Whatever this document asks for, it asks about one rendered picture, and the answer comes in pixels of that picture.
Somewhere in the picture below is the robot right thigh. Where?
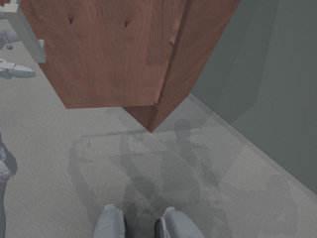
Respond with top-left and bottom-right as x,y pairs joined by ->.
159,210 -> 205,238

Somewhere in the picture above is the handle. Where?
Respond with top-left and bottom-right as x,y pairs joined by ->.
2,0 -> 47,63

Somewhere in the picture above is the left robot upper arm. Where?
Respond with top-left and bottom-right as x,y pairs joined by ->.
0,140 -> 18,238

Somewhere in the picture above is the robot left hand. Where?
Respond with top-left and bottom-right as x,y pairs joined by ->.
0,6 -> 36,80

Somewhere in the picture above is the cupboard door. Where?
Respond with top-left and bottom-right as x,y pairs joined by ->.
0,0 -> 180,109

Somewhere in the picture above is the robot left shin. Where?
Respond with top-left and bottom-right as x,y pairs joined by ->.
104,204 -> 125,238

